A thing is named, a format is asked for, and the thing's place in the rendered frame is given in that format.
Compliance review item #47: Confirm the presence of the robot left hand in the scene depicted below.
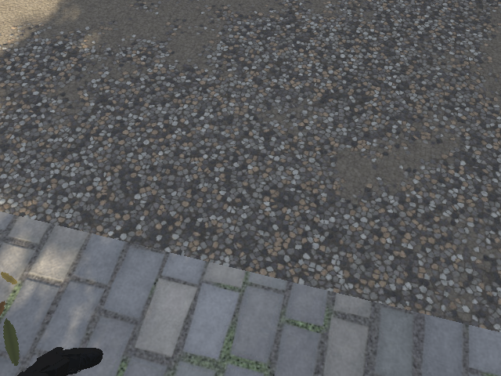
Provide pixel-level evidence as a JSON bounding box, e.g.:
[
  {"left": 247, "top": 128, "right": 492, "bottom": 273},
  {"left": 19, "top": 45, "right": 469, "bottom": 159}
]
[{"left": 17, "top": 347, "right": 103, "bottom": 376}]

